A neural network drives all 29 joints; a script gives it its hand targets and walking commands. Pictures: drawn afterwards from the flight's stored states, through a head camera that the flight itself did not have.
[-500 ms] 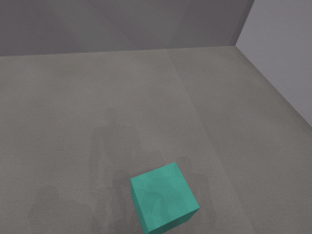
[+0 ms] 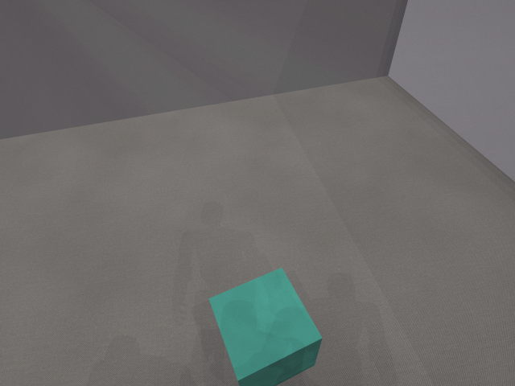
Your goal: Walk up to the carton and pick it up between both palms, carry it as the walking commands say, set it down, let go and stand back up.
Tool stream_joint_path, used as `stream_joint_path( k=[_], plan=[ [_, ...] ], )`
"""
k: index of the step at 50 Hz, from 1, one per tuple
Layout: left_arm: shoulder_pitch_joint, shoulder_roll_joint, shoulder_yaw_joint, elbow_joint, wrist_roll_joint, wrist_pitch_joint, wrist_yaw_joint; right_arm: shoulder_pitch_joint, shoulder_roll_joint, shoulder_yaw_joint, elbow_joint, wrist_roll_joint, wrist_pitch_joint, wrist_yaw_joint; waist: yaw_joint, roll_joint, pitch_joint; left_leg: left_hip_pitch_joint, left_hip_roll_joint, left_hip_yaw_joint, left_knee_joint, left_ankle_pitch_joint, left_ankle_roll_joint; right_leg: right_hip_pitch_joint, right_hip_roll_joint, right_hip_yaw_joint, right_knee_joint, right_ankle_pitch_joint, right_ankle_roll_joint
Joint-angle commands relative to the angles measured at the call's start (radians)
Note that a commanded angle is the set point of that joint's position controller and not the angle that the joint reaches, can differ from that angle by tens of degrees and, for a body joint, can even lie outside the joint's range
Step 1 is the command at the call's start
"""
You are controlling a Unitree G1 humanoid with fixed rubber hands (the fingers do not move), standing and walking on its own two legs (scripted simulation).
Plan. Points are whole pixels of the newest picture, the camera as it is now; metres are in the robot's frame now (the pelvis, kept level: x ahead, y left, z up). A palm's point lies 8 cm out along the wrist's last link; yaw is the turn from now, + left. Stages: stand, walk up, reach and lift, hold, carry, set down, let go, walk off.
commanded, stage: walk up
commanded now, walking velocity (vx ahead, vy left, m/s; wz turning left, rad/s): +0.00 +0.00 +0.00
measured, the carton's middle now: (263, 333) +0.45 +0.04 -0.63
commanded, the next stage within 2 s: none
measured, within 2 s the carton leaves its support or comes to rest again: neither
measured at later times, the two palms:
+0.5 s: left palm out of the picture +0.07 +0.22 -0.13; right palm out of the picture -0.05 -0.25 -0.16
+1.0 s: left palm out of the picture +0.02 +0.27 -0.15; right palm out of the picture +0.10 -0.20 -0.13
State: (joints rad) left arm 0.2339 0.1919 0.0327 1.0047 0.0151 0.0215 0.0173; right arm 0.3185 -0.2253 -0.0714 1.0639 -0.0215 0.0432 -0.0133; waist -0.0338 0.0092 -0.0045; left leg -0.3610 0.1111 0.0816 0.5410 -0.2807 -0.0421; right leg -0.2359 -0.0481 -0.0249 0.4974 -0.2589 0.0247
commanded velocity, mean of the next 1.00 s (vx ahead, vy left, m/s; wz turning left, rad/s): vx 0.08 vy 0.09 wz -0.02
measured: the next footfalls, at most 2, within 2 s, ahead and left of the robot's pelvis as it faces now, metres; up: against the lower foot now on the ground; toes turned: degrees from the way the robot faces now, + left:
left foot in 0.22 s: -0.01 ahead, +0.09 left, +0.00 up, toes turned +5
left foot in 0.94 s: +0.10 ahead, +0.16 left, +0.00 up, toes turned +2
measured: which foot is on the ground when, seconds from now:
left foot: up 0.00-0.20, down 0.22-0.50, up 0.52-0.92, down 0.94-1.00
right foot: down 0.00-0.96, up 0.98-1.00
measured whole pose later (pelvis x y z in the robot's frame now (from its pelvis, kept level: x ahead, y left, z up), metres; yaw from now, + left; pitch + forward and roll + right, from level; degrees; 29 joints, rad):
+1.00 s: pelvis +0.03 +0.03 +0.00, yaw +0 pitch -1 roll +0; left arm 0.33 0.20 0.04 1.04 0.01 0.03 0.02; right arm 0.18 -0.17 -0.03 1.03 -0.02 0.03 0.00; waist 0.03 -0.02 0.03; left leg -0.25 0.05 0.02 0.49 -0.23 -0.03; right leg -0.24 -0.09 -0.08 0.53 -0.30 0.03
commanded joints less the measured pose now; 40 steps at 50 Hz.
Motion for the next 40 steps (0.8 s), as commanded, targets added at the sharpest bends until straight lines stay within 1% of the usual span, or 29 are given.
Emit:
stream_joint_path(
  k=[1, 2, 3, 4, 6, 7, 8, 9, 10, 11, 12, 13, 14, 16, 18, 20, 22, 23, 24, 25, 26, 27, 28, 31, 34, 36, 37, 39, 40],
  plan=[
    [-0.018, 0.129, 0.001, -0.035, 0.005, -0.035, 0.021, 0.043, 0.016, 0.009, 0.004, 0.0, 0.001, 0.018, -0.004, -0.118, 0.122, 0.052, -0.06, -0.042, 0.165, -0.027, 0.008, -0.16, -0.156, 0.174, -0.358, -0.125, -0.075],
    [-0.002, 0.145, 0.003, -0.055, 0.014, -0.044, 0.023, 0.049, -0.009, 0.0, 0.0, 0.003, 0.004, 0.015, 0.004, -0.073, 0.128, -0.033, -0.068, -0.09, 0.155, -0.046, 0.024, -0.054, -0.187, 0.21, -0.336, -0.041, -0.077],
    [-0.025, 0.134, -0.001, -0.041, 0.003, -0.048, 0.024, 0.064, 0.026, 0.018, -0.009, 0.01, -0.006, 0.011, -0.023, -0.154, 0.107, 0.004, -0.058, -0.084, 0.104, -0.055, 0.031, -0.044, -0.167, 0.153, -0.316, -0.035, -0.09],
    [-0.006, 0.12, 0.0, -0.029, -0.001, -0.048, 0.025, 0.043, 0.033, 0.025, -0.008, 0.019, -0.02, 0.009, -0.009, -0.203, 0.102, 0.017, -0.064, -0.066, 0.043, -0.046, 0.027, 0.013, -0.15, 0.142, -0.3, 0.021, -0.089],
    [0.063, 0.077, -0.005, 0.016, -0.002, -0.043, 0.025, 0.064, 0.026, 0.033, -0.006, 0.017, -0.04, 0.001, -0.001, -0.159, 0.061, 0.113, -0.088, -0.041, -0.074, -0.025, 0.024, 0.033, -0.166, 0.149, -0.235, 0.147, -0.103],
    [0.076, 0.076, 0.01, 0.024, -0.004, -0.04, 0.024, 0.085, 0.019, 0.022, 0.007, 0.004, -0.04, -0.009, 0.006, -0.138, 0.005, 0.214, -0.086, -0.038, -0.157, 0.008, 0.029, 0.039, -0.173, 0.162, -0.203, 0.076, -0.099],
    [0.093, 0.093, 0.023, 0.024, -0.001, -0.037, 0.016, 0.145, 0.003, 0.009, 0.032, -0.001, -0.041, -0.007, 0.004, -0.127, -0.057, 0.274, -0.087, -0.016, -0.135, -0.09, 0.046, 0.006, -0.162, 0.167, -0.218, -0.275, -0.091],
    [0.109, 0.136, 0.05, 0.013, 0.002, -0.023, 0.015, 0.161, -0.068, -0.025, 0.025, -0.012, -0.034, -0.001, 0.015, -0.06, -0.001, 0.231, -0.066, -0.051, -0.066, -0.285, 0.074, -0.06, -0.209, 0.229, -0.204, -0.513, -0.102],
    [0.088, 0.158, 0.064, -0.002, 0.009, -0.012, 0.017, 0.139, -0.09, -0.034, 0.001, -0.022, -0.033, 0.009, 0.015, -0.016, 0.046, 0.195, -0.039, -0.117, -0.103, -0.405, 0.092, -0.13, -0.223, 0.24, -0.177, -0.577, -0.1],
    [0.067, 0.144, 0.062, -0.006, 0.008, -0.009, 0.018, 0.122, -0.088, -0.035, -0.009, -0.025, -0.035, 0.006, 0.004, 0.031, 0.089, 0.229, 0.014, -0.188, -0.206, -0.478, 0.12, -0.233, -0.182, 0.201, -0.121, -0.565, -0.075],
    [-0.016, 0.095, 0.046, -0.032, 0.005, -0.017, 0.003, 0.126, -0.058, -0.016, -0.007, -0.008, -0.047, 0.01, -0.01, 0.073, 0.119, 0.298, 0.083, -0.286, -0.299, -0.504, 0.129, -0.359, -0.076, 0.082, -0.037, -0.432, -0.033],
    [-0.056, 0.065, 0.043, -0.041, 0.005, -0.026, -0.007, 0.145, -0.087, -0.018, 0.021, 0.001, -0.053, 0.001, -0.009, 0.191, 0.157, 0.28, 0.134, -0.317, -0.389, -0.487, 0.144, -0.34, 0.011, -0.095, 0.116, -0.169, 0.007],
    [-0.056, 0.018, 0.033, -0.042, 0.017, -0.032, -0.014, 0.141, -0.085, -0.016, 0.028, 0.006, -0.058, -0.002, -0.01, 0.212, 0.16, 0.224, 0.195, -0.37, -0.442, -0.453, 0.177, -0.305, -0.012, -0.097, 0.273, -0.097, 0.0],
    [-0.065, 0.018, 0.036, -0.051, 0.029, -0.033, -0.023, 0.128, -0.072, -0.014, 0.019, -0.005, -0.065, -0.009, -0.004, 0.148, 0.156, 0.307, 0.198, -0.327, -0.415, -0.251, 0.202, -0.352, -0.029, -0.064, 0.325, -0.178, -0.01],
    [-0.085, 0.028, 0.036, -0.038, 0.03, -0.045, -0.024, 0.148, -0.027, 0.001, 0.019, -0.008, -0.076, -0.016, -0.008, 0.121, 0.167, 0.266, 0.147, -0.252, -0.389, -0.079, 0.173, -0.32, -0.038, -0.066, 0.317, -0.158, -0.017],
    [-0.022, 0.019, 0.034, -0.026, 0.018, -0.045, -0.024, 0.131, -0.028, 0.006, 0.032, -0.001, -0.074, -0.011, 0.037, 0.111, 0.171, 0.135, 0.082, -0.144, -0.331, -0.039, 0.155, -0.156, -0.035, -0.084, 0.2, -0.118, -0.017],
    [0.093, 0.018, 0.034, 0.01, 0.011, -0.054, 0.005, 0.083, -0.042, 0.002, 0.032, -0.007, -0.056, -0.013, 0.104, 0.044, 0.135, 0.012, 0.011, -0.043, -0.124, 0.243, 0.12, 0.096, -0.005, -0.107, -0.017, 0.093, -0.016],
    [0.173, 0.096, 0.054, 0.029, 0.014, -0.061, 0.029, 0.047, -0.055, -0.007, -0.001, -0.008, -0.056, -0.017, 0.125, -0.097, 0.091, -0.077, -0.036, 0.004, 0.035, 0.279, 0.063, 0.224, -0.132, 0.038, -0.091, 0.3, -0.037],
    [0.291, 0.207, 0.077, 0.037, 0.022, -0.063, 0.043, 0.055, 0.005, 0.013, -0.041, -0.001, -0.06, -0.016, 0.16, -0.394, -0.024, -0.187, -0.131, 0.027, 0.291, -0.234, -0.002, 0.341, -0.454, 0.389, -0.174, 0.652, -0.135],
    [0.277, 0.247, 0.069, 0.044, 0.02, -0.053, 0.052, 0.028, -0.025, -0.006, -0.051, 0.009, -0.042, -0.026, 0.144, -0.305, -0.03, -0.186, -0.107, -0.069, 0.448, -0.323, -0.001, 0.266, -0.476, 0.435, -0.177, 0.76, -0.211],
    [0.195, 0.223, 0.057, -0.004, 0.013, -0.051, 0.06, 0.028, -0.036, -0.012, -0.047, 0.009, -0.032, -0.024, 0.092, -0.157, -0.054, -0.152, -0.098, -0.083, 0.532, -0.263, 0.0, 0.237, -0.433, 0.329, -0.127, 0.914, -0.214],
    [0.154, 0.205, 0.049, -0.013, 0.011, -0.051, 0.056, 0.038, -0.02, -0.003, -0.056, 0.018, -0.032, -0.021, 0.086, -0.187, -0.064, -0.102, -0.1, -0.106, 0.523, -0.236, -0.007, 0.185, -0.381, 0.243, -0.071, 0.949, -0.231],
    [0.152, 0.156, 0.042, -0.015, 0.013, -0.047, 0.056, 0.028, -0.017, -0.002, -0.046, 0.013, -0.024, -0.014, 0.074, -0.124, -0.03, -0.135, -0.076, -0.12, 0.518, -0.196, 0.003, 0.164, -0.36, 0.227, -0.081, 0.869, -0.203],
    [0.105, 0.168, 0.044, -0.029, 0.011, -0.046, 0.055, 0.065, -0.015, -0.01, -0.042, -0.008, 0.005, -0.001, 0.037, -0.142, -0.054, -0.168, -0.082, -0.107, 0.559, -0.113, 0.004, 0.195, -0.314, 0.111, -0.103, 0.817, -0.154],
    [0.142, 0.144, 0.042, -0.035, 0.018, -0.051, 0.048, -0.018, -0.002, -0.004, -0.08, -0.005, 0.029, 0.004, 0.055, -0.154, -0.017, -0.183, -0.078, -0.096, 0.532, -0.04, 0.003, 0.155, -0.291, 0.097, -0.13, 0.747, -0.159],
    [0.115, 0.141, 0.043, -0.02, 0.027, -0.047, 0.041, -0.068, 0.0, -0.003, -0.1, 0.003, 0.032, 0.016, 0.044, -0.189, 0.009, -0.16, -0.065, -0.076, 0.436, 0.003, -0.006, 0.079, -0.276, 0.071, -0.187, 0.58, -0.155],
    [0.113, 0.128, 0.035, -0.026, 0.03, -0.048, 0.035, -0.091, 0.002, 0.008, -0.117, 0.013, 0.034, 0.027, 0.048, -0.246, 0.049, -0.154, -0.062, -0.072, 0.353, 0.023, -0.015, 0.054, -0.248, 0.047, -0.201, 0.53, -0.143],
    [0.084, 0.128, 0.038, -0.036, 0.032, -0.048, 0.027, -0.085, -0.004, 0.01, -0.102, 0.012, 0.032, 0.029, 0.047, -0.221, 0.021, -0.084, -0.076, -0.064, 0.228, 0.02, -0.012, 0.061, -0.23, 0.048, -0.202, 0.371, -0.132],
    [0.089, 0.11, 0.03, -0.03, 0.031, -0.047, 0.012, -0.059, 0.008, 0.015, -0.091, 0.025, 0.024, 0.026, 0.045, -0.282, -0.018, 0.007, -0.083, -0.046, 0.141, 0.032, -0.004, 0.04, -0.19, 0.027, -0.23, 0.22, -0.128]
  ],
)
